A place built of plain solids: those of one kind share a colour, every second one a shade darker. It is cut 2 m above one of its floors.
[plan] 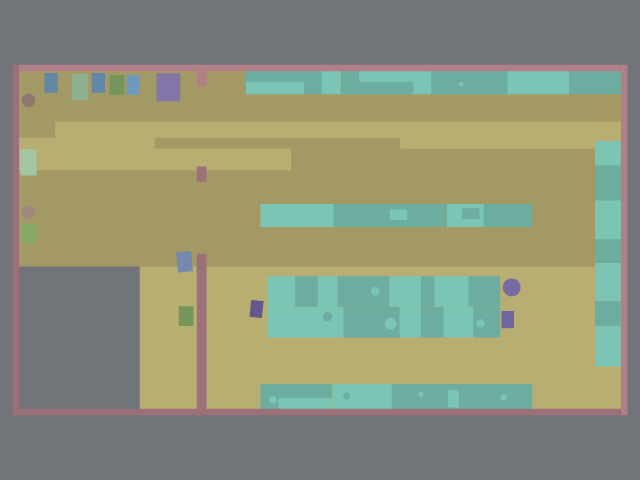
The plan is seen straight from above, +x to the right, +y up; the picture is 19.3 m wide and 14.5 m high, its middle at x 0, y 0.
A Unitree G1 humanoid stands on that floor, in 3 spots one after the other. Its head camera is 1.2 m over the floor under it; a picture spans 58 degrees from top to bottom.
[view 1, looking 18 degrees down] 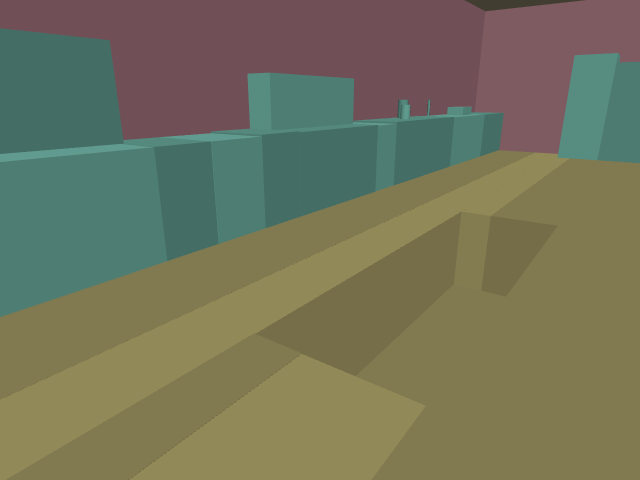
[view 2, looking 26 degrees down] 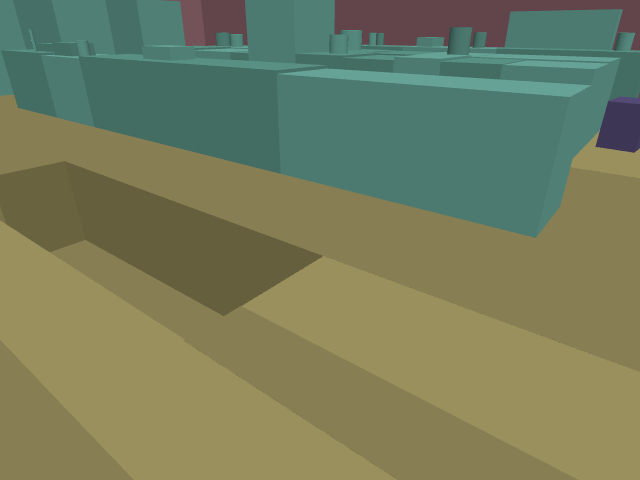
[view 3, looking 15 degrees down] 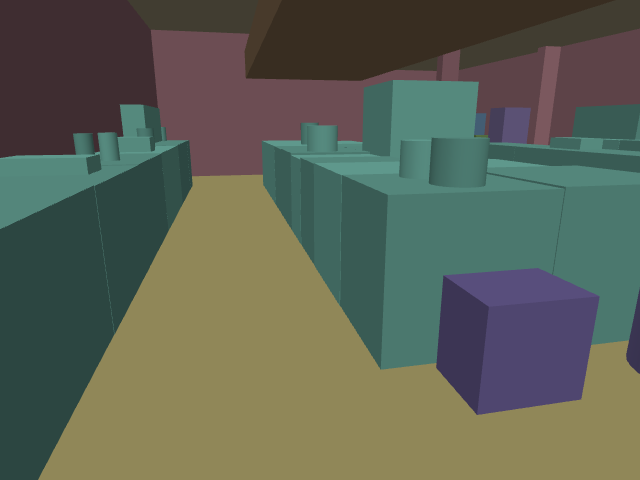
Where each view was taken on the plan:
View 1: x -2.33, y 1.59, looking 36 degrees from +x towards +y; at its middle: floor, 3.88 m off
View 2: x -2.24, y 3.89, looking -52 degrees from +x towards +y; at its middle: floor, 2.74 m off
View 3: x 7.28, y -3.65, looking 168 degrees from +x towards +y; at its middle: unit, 3.49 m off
